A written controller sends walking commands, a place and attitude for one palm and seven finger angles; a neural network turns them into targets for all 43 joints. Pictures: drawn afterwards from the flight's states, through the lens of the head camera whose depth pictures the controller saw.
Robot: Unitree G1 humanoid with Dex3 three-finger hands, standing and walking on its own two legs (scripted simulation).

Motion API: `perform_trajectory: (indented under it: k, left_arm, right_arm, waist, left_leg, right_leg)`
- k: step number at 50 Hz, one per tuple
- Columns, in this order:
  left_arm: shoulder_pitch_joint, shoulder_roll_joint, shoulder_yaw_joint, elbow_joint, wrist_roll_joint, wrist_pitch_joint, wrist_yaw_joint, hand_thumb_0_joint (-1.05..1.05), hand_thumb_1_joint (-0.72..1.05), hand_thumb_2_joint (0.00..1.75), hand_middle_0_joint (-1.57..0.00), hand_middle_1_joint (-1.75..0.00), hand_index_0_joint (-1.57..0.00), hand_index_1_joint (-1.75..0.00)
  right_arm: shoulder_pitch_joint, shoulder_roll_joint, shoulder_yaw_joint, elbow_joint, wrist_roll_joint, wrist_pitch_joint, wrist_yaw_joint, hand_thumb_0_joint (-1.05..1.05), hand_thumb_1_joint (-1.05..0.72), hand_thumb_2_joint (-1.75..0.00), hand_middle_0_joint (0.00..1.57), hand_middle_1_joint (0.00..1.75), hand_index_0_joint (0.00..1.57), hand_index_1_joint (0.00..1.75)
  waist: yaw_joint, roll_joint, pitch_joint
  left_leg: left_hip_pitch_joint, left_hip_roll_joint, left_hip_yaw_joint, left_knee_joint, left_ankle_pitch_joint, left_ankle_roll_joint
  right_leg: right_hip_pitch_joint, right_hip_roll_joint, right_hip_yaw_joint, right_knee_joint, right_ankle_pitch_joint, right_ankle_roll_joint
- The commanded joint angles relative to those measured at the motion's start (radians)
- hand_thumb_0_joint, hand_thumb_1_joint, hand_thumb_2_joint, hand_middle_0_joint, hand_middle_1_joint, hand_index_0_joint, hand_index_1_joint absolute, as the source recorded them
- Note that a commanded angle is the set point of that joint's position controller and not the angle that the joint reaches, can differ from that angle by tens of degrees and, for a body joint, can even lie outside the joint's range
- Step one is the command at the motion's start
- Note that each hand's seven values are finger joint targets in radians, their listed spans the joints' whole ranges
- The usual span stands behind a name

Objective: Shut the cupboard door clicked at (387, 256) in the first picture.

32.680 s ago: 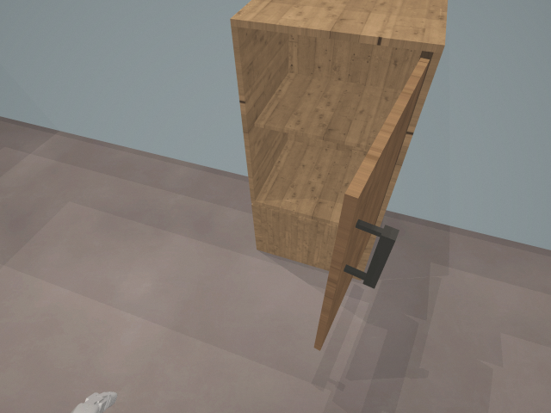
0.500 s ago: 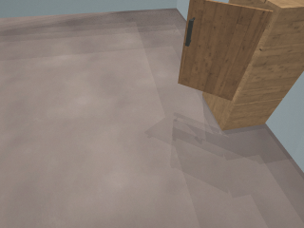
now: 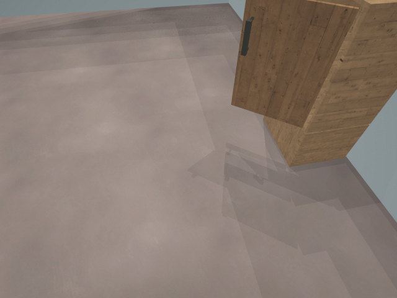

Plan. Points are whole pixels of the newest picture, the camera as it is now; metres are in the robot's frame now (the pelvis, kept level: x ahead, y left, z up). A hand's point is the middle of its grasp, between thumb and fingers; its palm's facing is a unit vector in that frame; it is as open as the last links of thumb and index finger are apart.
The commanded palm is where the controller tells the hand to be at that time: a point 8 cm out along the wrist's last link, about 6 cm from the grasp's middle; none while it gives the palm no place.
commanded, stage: look to check the result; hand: left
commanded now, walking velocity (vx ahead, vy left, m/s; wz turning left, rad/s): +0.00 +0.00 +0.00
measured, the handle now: (247, 36) +1.15 -0.17 -0.01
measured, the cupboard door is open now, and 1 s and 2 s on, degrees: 51 51 51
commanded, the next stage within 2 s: walk to a spot facing it in 0.34 s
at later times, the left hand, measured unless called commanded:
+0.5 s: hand out of the picture +0.02 +0.18 -0.17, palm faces -0.01 -0.98 -0.22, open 7.4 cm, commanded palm none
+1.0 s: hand out of the picture +0.15 +0.19 -0.18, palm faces -0.01 -0.99 -0.15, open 7.4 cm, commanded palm none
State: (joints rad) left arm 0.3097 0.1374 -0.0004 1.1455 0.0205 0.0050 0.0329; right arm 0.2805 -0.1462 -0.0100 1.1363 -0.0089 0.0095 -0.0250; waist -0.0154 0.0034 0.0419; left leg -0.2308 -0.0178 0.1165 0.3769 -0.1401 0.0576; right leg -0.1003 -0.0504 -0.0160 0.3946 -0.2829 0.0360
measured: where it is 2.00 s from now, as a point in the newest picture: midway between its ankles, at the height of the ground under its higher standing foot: (204, 252)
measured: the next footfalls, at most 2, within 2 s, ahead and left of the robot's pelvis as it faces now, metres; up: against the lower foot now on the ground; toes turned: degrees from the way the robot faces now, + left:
right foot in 1.24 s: +0.41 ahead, -0.12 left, +0.00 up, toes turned -6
left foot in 1.68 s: +0.54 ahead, +0.10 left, +0.00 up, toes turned -6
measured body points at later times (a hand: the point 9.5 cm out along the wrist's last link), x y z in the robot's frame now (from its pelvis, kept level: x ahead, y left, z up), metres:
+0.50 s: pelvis +0.01 -0.01 +0.00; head +0.03 -0.01 +0.45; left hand +0.02 +0.23 -0.16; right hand +0.03 -0.25 -0.16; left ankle +0.04 +0.08 -0.74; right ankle -0.05 -0.14 -0.74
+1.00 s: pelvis +0.14 +0.01 -0.01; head +0.18 +0.02 +0.44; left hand +0.15 +0.24 -0.17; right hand +0.06 -0.20 -0.15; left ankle +0.05 +0.08 -0.74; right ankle +0.12 -0.11 -0.66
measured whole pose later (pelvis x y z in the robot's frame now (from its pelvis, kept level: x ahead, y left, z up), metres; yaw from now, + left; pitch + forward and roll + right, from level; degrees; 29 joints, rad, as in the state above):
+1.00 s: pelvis +0.14 +0.01 -0.01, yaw -1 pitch +0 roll -1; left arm 0.26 0.15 0.06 1.09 0.03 0.02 -0.01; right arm 0.42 -0.13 -0.01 1.12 -0.02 -0.07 -0.05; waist -0.03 -0.01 0.08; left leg -0.03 -0.01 0.16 0.40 -0.37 0.06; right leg -0.50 -0.05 -0.05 1.13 -0.32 -0.02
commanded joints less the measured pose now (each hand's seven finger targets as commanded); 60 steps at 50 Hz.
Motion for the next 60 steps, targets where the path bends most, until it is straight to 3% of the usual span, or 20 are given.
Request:
perform_trajectory:
  k: [1,23,25,28,31,33,35,37,38,39,40,41,42,43,45,50,54,56,59,60]
  left_arm:
    - [0.074,0.109,0.02,-0.012,-0.005,-0.013,0.007,0.0,0.9,0.9,-0.2,-0.3,-0.2,-0.3]
    - [-0.018,0.184,0.029,-0.026,-0.004,-0.021,0.0,0.0,0.9,0.9,-0.2,-0.3,-0.2,-0.3]
    - [0.011,0.122,0.014,-0.005,-0.006,-0.014,0.0,0.0,0.9,0.9,-0.2,-0.3,-0.2,-0.3]
    - [0.029,0.147,0.03,-0.016,0.004,-0.003,-0.014,0.0,0.9,0.9,-0.2,-0.3,-0.2,-0.3]
    - [0.056,0.158,0.045,-0.03,0.008,-0.006,-0.024,0.0,0.9,0.9,-0.2,-0.3,-0.2,-0.3]
    - [0.085,0.169,0.057,-0.027,0.007,-0.012,-0.024,0.0,0.9,0.9,-0.2,-0.3,-0.2,-0.3]
    - [0.116,0.186,0.07,-0.023,0.007,-0.019,-0.019,0.0,0.9,0.9,-0.2,-0.3,-0.2,-0.3]
    - [0.141,0.181,0.078,-0.021,0.011,-0.028,-0.015,0.0,0.9,0.9,-0.2,-0.3,-0.2,-0.3]
    - [0.13,0.179,0.08,-0.026,0.012,-0.031,-0.013,0.0,0.9,0.9,-0.2,-0.3,-0.2,-0.3]
    - [0.081,0.177,0.081,-0.039,0.008,-0.032,-0.015,0.0,0.9,0.9,-0.2,-0.3,-0.2,-0.3]
    - [0.039,0.147,0.078,-0.063,0.001,-0.032,-0.021,0.0,0.9,0.9,-0.2,-0.3,-0.2,-0.3]
    - [-0.032,0.101,0.061,-0.116,-0.009,-0.037,-0.025,0.0,0.9,0.9,-0.2,-0.3,-0.2,-0.3]
    - [-0.12,0.13,0.068,-0.144,-0.007,-0.042,-0.018,0.0,0.9,0.9,-0.2,-0.3,-0.2,-0.3]
    - [-0.134,0.106,0.069,-0.143,-0.009,-0.043,-0.02,0.0,0.9,0.9,-0.2,-0.3,-0.2,-0.3]
    - [-0.126,0.075,0.07,-0.138,0.0,-0.036,-0.037,0.0,0.9,0.9,-0.2,-0.3,-0.2,-0.3]
    - [-0.171,0.034,0.066,-0.174,0.001,-0.018,-0.059,0.0,0.9,0.9,-0.2,-0.3,-0.2,-0.3]
    - [-0.249,0.046,0.064,-0.208,-0.008,-0.018,-0.064,0.0,0.9,0.9,-0.2,-0.3,-0.2,-0.3]
    - [-0.24,0.065,0.071,-0.212,-0.008,-0.018,-0.06,0.0,0.9,0.9,-0.2,-0.3,-0.2,-0.3]
    - [-0.094,0.088,0.081,-0.18,-0.002,-0.02,-0.051,0.0,0.9,0.9,-0.2,-0.3,-0.2,-0.3]
    - [0.024,0.107,0.089,-0.147,0.002,-0.026,-0.046,0.0,0.9,0.9,-0.2,-0.3,-0.2,-0.3]
  right_arm:
    - [0.058,-0.12,-0.016,-0.023,-0.003,-0.016,-0.005,0.0,-0.9,-0.9,0.2,0.3,0.2,0.3]
    - [-0.031,-0.196,-0.022,-0.033,-0.004,-0.025,-0.003,0.0,-0.9,-0.9,0.2,0.3,0.2,0.3]
    - [0.005,-0.131,-0.005,-0.012,-0.011,-0.014,0.0,0.0,-0.9,-0.9,0.2,0.3,0.2,0.3]
    - [0.011,-0.148,-0.02,-0.025,-0.017,-0.002,0.008,0.0,-0.9,-0.9,0.2,0.3,0.2,0.3]
    - [0.005,-0.149,-0.027,-0.052,-0.018,-0.006,0.012,0.0,-0.9,-0.9,0.2,0.3,0.2,0.3]
    - [-0.006,-0.118,-0.022,-0.071,-0.016,-0.017,0.014,0.0,-0.9,-0.9,0.2,0.3,0.2,0.3]
    - [-0.03,-0.104,-0.021,-0.099,-0.018,-0.027,0.017,0.0,-0.9,-0.9,0.2,0.3,0.2,0.3]
    - [-0.056,-0.104,-0.023,-0.124,-0.018,-0.036,0.019,0.0,-0.9,-0.9,0.2,0.3,0.2,0.3]
    - [-0.035,-0.099,-0.024,-0.123,-0.016,-0.042,0.018,0.0,-0.9,-0.9,0.2,0.3,0.2,0.3]
    - [0.063,-0.103,-0.025,-0.097,-0.016,-0.051,0.016,0.0,-0.9,-0.9,0.2,0.3,0.2,0.3]
    - [0.242,-0.155,-0.036,-0.032,-0.023,-0.064,0.009,0.0,-0.9,-0.9,0.2,0.3,0.2,0.3]
    - [0.442,-0.242,-0.059,0.039,-0.033,-0.07,-0.012,0.0,-0.9,-0.9,0.2,0.3,0.2,0.3]
    - [0.499,-0.196,-0.037,0.065,-0.031,-0.059,-0.03,0.0,-0.9,-0.9,0.2,0.3,0.2,0.3]
    - [0.445,-0.174,-0.031,0.044,-0.028,-0.06,-0.033,0.0,-0.9,-0.9,0.2,0.3,0.2,0.3]
    - [0.332,-0.143,-0.027,0.006,-0.025,-0.078,-0.031,0.0,-0.9,-0.9,0.2,0.3,0.2,0.3]
    - [0.297,-0.094,-0.019,0.014,-0.014,-0.092,-0.03,0.0,-0.9,-0.9,0.2,0.3,0.2,0.3]
    - [0.276,-0.101,-0.02,0.02,-0.014,-0.09,-0.029,0.0,-0.9,-0.9,0.2,0.3,0.2,0.3]
    - [0.273,-0.119,-0.027,0.033,-0.014,-0.085,-0.029,0.0,-0.9,-0.9,0.2,0.3,0.2,0.3]
    - [0.236,-0.16,-0.039,0.036,-0.013,-0.077,-0.028,0.0,-0.9,-0.9,0.2,0.3,0.2,0.3]
    - [0.21,-0.169,-0.043,0.03,-0.01,-0.074,-0.026,0.0,-0.9,-0.9,0.2,0.3,0.2,0.3]
  waist:
    - [0.003,-0.013,0.021]
    - [0.001,-0.005,0.005]
    - [-0.006,-0.016,-0.009]
    - [0.0,-0.008,0.06]
    - [0.013,-0.043,0.109]
    - [0.028,-0.135,0.137]
    - [0.035,-0.208,0.162]
    - [0.039,-0.19,0.172]
    - [0.022,-0.156,0.156]
    - [-0.038,-0.111,0.108]
    - [-0.104,0.082,0.035]
    - [-0.16,0.399,-0.012]
    - [-0.165,0.27,0.004]
    - [-0.128,0.108,0.045]
    - [-0.068,0.016,0.07]
    - [-0.023,0.09,0.112]
    - [-0.011,0.113,0.15]
    - [0.007,0.088,0.133]
    - [0.074,0.087,0.057]
    - [0.127,0.078,0.008]
  left_leg:
    - [0.094,0.129,-0.15,-0.08,-0.008,0.001]
    - [0.128,0.137,-0.156,-0.072,0.101,-0.003]
    - [0.134,0.122,-0.136,-0.073,-0.054,-0.017]
    - [0.045,0.108,-0.136,-0.06,-0.343,-0.012]
    - [-0.039,0.094,-0.128,0.007,-0.381,-0.001]
    - [-0.137,0.049,-0.058,0.135,-0.302,-0.011]
    - [-0.245,0.039,0.006,0.269,-0.238,-0.024]
    - [-0.303,0.059,0.008,0.318,-0.284,-0.024]
    - [-0.249,0.063,0.013,0.26,-0.275,-0.02]
    - [-0.052,0.056,0.02,0.127,-0.197,-0.009]
    - [0.243,0.109,-0.118,0.033,0.035,0.038]
    - [0.49,0.33,-0.454,-0.029,0.379,0.101]
    - [0.489,0.407,-0.509,-0.043,0.56,0.112]
    - [0.421,0.43,-0.431,-0.022,0.574,0.154]
    - [0.337,0.361,-0.292,-0.082,0.452,0.133]
    - [0.263,0.27,-0.11,-0.171,0.377,0.086]
    - [0.192,0.259,-0.051,-0.207,0.408,0.085]
    - [0.22,0.275,-0.045,-0.168,0.536,0.095]
    - [0.241,0.284,-0.016,0.02,0.76,0.085]
    - [0.207,0.269,-0.007,0.172,0.772,0.068]
  right_leg:
    - [-0.12,-0.049,0.05,-0.083,0.066,-0.045]
    - [-0.073,-0.064,0.056,-0.11,0.125,-0.049]
    - [-0.074,-0.059,0.048,-0.104,0.021,-0.046]
    - [-0.136,-0.052,0.059,-0.081,-0.226,-0.07]
    - [-0.141,-0.067,0.094,-0.082,-0.295,-0.1]
    - [-0.075,-0.12,0.165,-0.127,-0.295,-0.137]
    - [0.006,-0.196,0.247,-0.156,-0.21,-0.185]
    - [0.067,-0.228,0.249,-0.118,-0.013,-0.217]
    - [0.06,-0.218,0.208,-0.064,0.091,-0.211]
    - [-0.03,-0.169,0.119,0.061,0.214,-0.176]
    - [-0.206,-0.045,-0.011,0.362,0.314,-0.111]
    - [-0.523,0.08,-0.107,0.686,-0.086,-0.047]
    - [-0.61,0.055,0.009,0.83,-0.224,-0.072]
    - [-0.623,0.001,0.042,0.881,-0.171,-0.082]
    - [-0.611,-0.024,0.032,0.858,-0.089,-0.07]
    - [-0.596,-0.029,-0.045,0.612,0.077,-0.056]
    - [-0.459,-0.01,-0.071,0.357,0.204,-0.08]
    - [-0.392,0.021,-0.076,0.321,0.184,-0.103]
    - [-0.206,0.075,-0.11,0.3,0.118,-0.136]
    - [-0.064,0.089,-0.114,0.255,0.112,-0.148]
